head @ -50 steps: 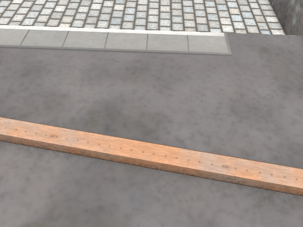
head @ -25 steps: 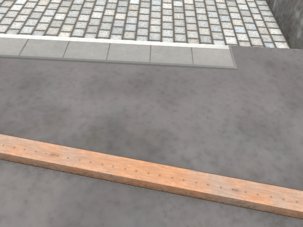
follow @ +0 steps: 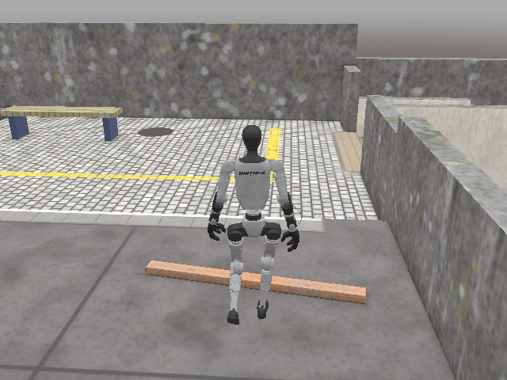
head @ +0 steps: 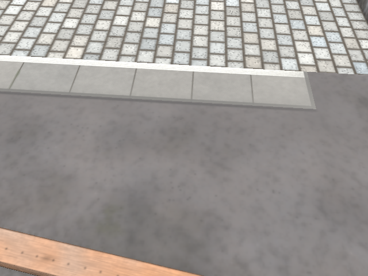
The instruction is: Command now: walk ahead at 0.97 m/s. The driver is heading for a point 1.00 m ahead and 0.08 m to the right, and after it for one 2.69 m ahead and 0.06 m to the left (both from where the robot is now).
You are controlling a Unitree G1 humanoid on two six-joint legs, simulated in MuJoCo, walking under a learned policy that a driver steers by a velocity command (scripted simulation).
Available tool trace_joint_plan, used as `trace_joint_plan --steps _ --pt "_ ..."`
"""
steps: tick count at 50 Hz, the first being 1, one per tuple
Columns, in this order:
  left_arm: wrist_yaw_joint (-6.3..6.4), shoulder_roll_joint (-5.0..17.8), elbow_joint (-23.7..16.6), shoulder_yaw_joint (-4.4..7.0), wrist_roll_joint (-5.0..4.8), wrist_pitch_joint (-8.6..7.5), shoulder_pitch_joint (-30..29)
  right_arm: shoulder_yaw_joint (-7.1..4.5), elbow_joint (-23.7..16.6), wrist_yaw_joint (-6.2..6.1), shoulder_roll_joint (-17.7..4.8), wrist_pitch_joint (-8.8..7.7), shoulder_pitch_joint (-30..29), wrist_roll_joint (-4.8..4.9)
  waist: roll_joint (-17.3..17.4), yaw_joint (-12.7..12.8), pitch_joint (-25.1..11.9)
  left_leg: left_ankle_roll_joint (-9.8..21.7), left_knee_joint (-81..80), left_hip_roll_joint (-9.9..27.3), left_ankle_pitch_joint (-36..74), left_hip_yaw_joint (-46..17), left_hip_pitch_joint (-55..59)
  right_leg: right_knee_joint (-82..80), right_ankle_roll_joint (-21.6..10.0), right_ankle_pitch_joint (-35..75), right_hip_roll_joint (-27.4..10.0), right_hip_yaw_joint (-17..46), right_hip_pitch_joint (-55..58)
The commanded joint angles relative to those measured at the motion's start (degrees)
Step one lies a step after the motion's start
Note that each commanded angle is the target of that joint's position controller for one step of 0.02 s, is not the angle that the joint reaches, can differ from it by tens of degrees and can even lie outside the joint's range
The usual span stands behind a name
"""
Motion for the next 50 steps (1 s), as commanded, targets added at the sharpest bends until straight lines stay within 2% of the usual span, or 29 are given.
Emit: trace_joint_plan --steps 1,3,8,10,12,13,14,17,18,19,20,21,22,25,27,29,31,32,34,35,36,38,39,40,41,42,43,46,50 --pt "0.42 0.62 1.91 -0.24 -0.16 -1.82 7.13 -0.14 -6.19 1.37 -2.01 0.39 -1.59 -2.07 0.85 -1.22 -1.70 0.06 3.59 5.63 2.40 -3.34 -21.23 -23.39 -6.25 -16.38 -17.39 28.18 12.72" --pt "0.69 1.48 3.52 -0.48 -1.42 -2.90 9.48 0.53 -8.01 2.33 -0.16 2.05 -4.17 -2.57 -1.49 -2.62 2.09 -1.61 1.82 7.47 2.88 -1.81 -24.90 -26.01 -5.78 -14.44 -15.84 23.60 8.07" --pt "0.24 2.34 5.19 -1.30 -1.40 -3.91 18.40 1.84 -15.89 1.50 -1.36 2.87 -21.60 -2.43 -2.72 0.64 8.16 -3.03 0.20 8.55 6.94 5.13 -42.87 -29.24 -6.60 4.57 -12.43 15.85 10.96" --pt "0.61 1.70 4.75 -1.95 -2.52 -4.08 18.49 2.73 -19.67 2.24 -2.33 2.18 -28.37 -2.14 1.32 0.77 9.44 -2.49 -18.27 8.47 14.19 7.19 -33.17 -33.62 -4.44 13.00 -10.37 11.04 6.10" --pt "0.31 6.52 3.98 -1.63 -2.99 -4.61 19.41 3.09 -18.86 3.42 -1.12 2.65 -26.54 -1.26 -0.81 0.75 6.26 -0.42 -20.66 3.11 19.19 13.50 -13.10 -39.76 -3.93 34.81 -13.88 8.91 2.89" --pt "0.67 5.00 4.29 -2.08 -2.85 -4.53 17.86 2.60 -17.78 2.86 -2.76 2.21 -23.45 -0.72 -1.95 -1.57 4.94 1.05 -27.24 3.32 24.61 10.81 -13.47 -33.20 -1.60 46.76 -10.68 4.28 11.86" --pt "1.07 7.48 3.90 -1.70 -3.00 -4.32 19.09 2.12 -16.79 2.69 -4.18 1.89 -21.21 -0.70 -4.91 -1.76 0.30 1.47 -30.04 -0.43 22.31 13.01 -10.65 -28.48 -1.80 60.80 -11.62 3.85 19.65" --pt "2.17 11.31 4.66 0.00 -0.63 -1.88 21.46 -0.28 -12.27 0.93 -9.39 1.94 -8.55 -0.97 -9.09 -7.00 -8.97 1.46 -41.19 -6.50 13.83 11.79 3.95 -3.37 -0.08 71.89 -13.63 5.91 31.69" --pt "1.40 9.37 4.97 -0.06 -2.10 -1.60 25.36 -1.16 -10.77 0.52 -10.39 1.80 -6.62 -1.02 -3.18 -5.14 -9.89 1.55 -42.80 -7.93 9.60 12.66 14.85 8.83 1.07 67.63 -11.75 4.21 21.41" --pt "1.20 10.35 4.78 0.12 -2.91 -1.31 22.51 -2.45 -8.13 0.69 -10.09 2.19 0.81 -1.79 0.19 -10.35 -11.56 4.06 -46.09 -5.13 4.57 8.74 31.01 27.11 1.90 56.34 -9.22 3.57 5.39" --pt "1.42 8.56 1.50 0.19 -5.08 -2.07 15.15 -3.74 -5.93 0.91 -12.11 2.17 6.44 -2.46 10.69 -13.77 -15.70 11.14 -52.70 8.24 -0.93 -12.09 39.42 56.42 3.57 18.24 -0.84 4.48 -10.46" --pt "2.03 4.54 -1.96 -0.86 -5.82 -3.41 15.48 -4.08 -4.99 1.40 -13.65 1.52 4.58 -3.15 10.96 -7.97 -20.76 13.16 -54.73 18.41 3.66 -27.26 39.17 63.41 2.08 -5.49 -2.20 12.61 -15.19" --pt "1.93 4.82 -3.72 -0.95 -3.81 -3.55 8.31 -4.10 -4.69 1.06 -11.86 1.09 1.84 -2.61 -0.03 -8.19 -13.40 10.77 -58.83 15.18 -0.49 -25.45 26.32 58.08 0.42 -5.53 -5.68 13.43 -14.16" --pt "0.12 2.17 -7.19 -1.61 -0.84 -1.61 3.32 -2.19 -1.39 -0.78 -4.34 -1.03 -2.65 -1.81 -0.73 -1.88 1.39 7.40 -65.09 12.11 1.30 -18.42 4.56 41.55 1.05 -6.80 -11.42 16.53 -12.52" --pt "-0.27 1.71 -7.40 -2.01 -0.36 0.39 4.17 -2.45 -1.07 -0.76 -6.58 -2.35 -3.97 -2.26 2.40 0.08 3.64 8.75 -68.51 12.47 3.62 -13.54 -0.90 35.37 3.55 -10.58 -12.77 14.56 -9.92" --pt "-0.81 1.85 -12.05 -2.36 -0.13 -0.34 -2.11 -2.06 -0.09 -0.68 -6.14 -4.34 -6.19 -0.82 0.83 3.22 6.49 6.08 -71.66 7.96 2.52 -5.67 -8.67 16.12 5.52 6.67 -13.93 14.03 -5.08" --pt "-2.61 3.09 -8.95 -2.32 -1.06 -1.04 1.19 -2.78 -1.14 0.25 -8.64 -4.96 -8.00 0.38 -5.03 4.23 1.76 4.20 -72.71 1.03 5.95 5.73 -9.63 4.13 6.08 24.13 -7.98 5.58 8.77" --pt "-2.93 1.76 -8.04 -2.69 -1.22 -0.64 2.25 -3.73 -1.35 1.12 -12.53 -4.59 -6.24 0.35 -4.61 4.06 -1.79 4.10 -74.29 2.19 6.95 7.13 -4.50 3.99 5.66 24.72 -6.24 4.28 8.48" --pt "-2.64 1.10 -11.20 -3.83 -0.02 -0.90 -5.81 -3.94 0.55 1.51 -13.29 -3.29 0.66 1.29 0.46 0.57 4.71 4.18 -75.07 6.02 10.04 5.81 3.19 -1.11 4.17 21.67 -8.47 3.36 0.37" --pt "-2.03 3.64 -12.37 -3.21 0.24 -0.66 -2.47 -4.85 -0.44 0.93 -16.25 -2.41 -3.43 -0.26 12.23 4.10 5.99 3.02 -72.16 15.21 4.62 -1.17 -1.24 1.02 2.83 16.91 -14.36 9.51 4.84" --pt "-1.22 10.29 -10.75 -0.91 -0.45 -0.23 0.54 -4.14 -0.74 0.71 -13.34 -1.90 -5.29 -1.41 9.65 6.48 4.92 1.40 -68.45 14.33 12.85 1.33 2.21 4.05 3.02 13.30 -14.57 9.35 4.54" --pt "0.22 15.62 -3.91 1.99 0.42 -0.49 18.23 -3.41 -0.98 0.84 -12.58 -0.26 -1.08 -3.00 -3.08 12.50 -4.64 0.05 -35.84 7.61 29.95 8.43 2.99 5.43 2.06 -5.24 -5.93 4.52 18.78" --pt "0.92 24.56 -2.85 4.18 1.71 -0.83 23.10 -1.18 -3.56 1.26 -4.24 -0.53 8.64 -0.49 -28.58 8.99 -13.38 -2.22 -6.13 -0.85 15.20 10.99 -13.28 -7.71 -4.22 -29.10 -20.78 32.37 32.84" --pt "0.19 20.26 -2.67 3.40 -0.17 0.30 21.95 -1.36 -4.21 1.08 -6.15 -1.18 8.45 -0.41 -29.95 6.86 -18.50 -1.43 7.45 -5.92 -12.69 2.11 -23.50 -24.41 -4.29 -46.03 -23.71 56.18 36.80" --pt "-0.14 16.01 -3.95 2.50 -0.06 0.35 15.68 -1.94 -5.99 0.85 -9.28 -1.00 0.72 -0.48 -18.82 5.54 -9.61 -0.20 12.51 -2.41 -7.80 0.29 -32.14 -23.89 -3.59 -40.37 -23.76 51.43 32.48" --pt "-0.32 12.03 -4.62 1.75 0.02 -0.17 12.50 -1.96 -6.79 0.82 -10.19 -1.04 -4.22 -0.78 -5.86 5.42 -6.43 0.06 9.76 1.42 -1.61 -0.23 -32.52 -19.25 -3.52 -26.82 -22.50 41.47 27.23" --pt "-0.21 10.39 -3.51 1.36 -0.28 -0.61 12.20 -1.32 -7.48 1.03 -8.07 -0.88 -5.97 -1.33 -3.26 3.93 -5.89 -0.05 4.76 3.62 0.87 -0.95 -29.28 -17.54 -3.03 -17.28 -20.70 35.07 21.84" --pt "0.68 4.30 -1.21 -0.40 -0.87 -1.83 12.10 0.03 -9.52 2.17 -3.90 1.83 -7.52 -2.23 -4.55 -0.25 -2.65 -2.24 -1.90 6.48 1.35 -1.37 -25.72 -20.88 -2.43 -11.00 -17.23 26.36 12.32" --pt "1.30 4.92 -0.20 -0.52 -1.66 -3.02 12.93 1.39 -14.65 2.52 -3.70 1.95 -18.25 -2.79 -1.61 -1.04 4.94 -4.90 -24.44 7.06 10.72 3.21 -24.11 -23.95 -3.47 22.34 -13.63 12.92 7.67"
